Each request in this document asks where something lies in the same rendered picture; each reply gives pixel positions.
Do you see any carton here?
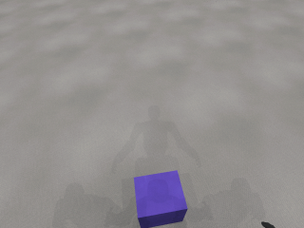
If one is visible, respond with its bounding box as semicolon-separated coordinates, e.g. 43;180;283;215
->
134;170;188;228

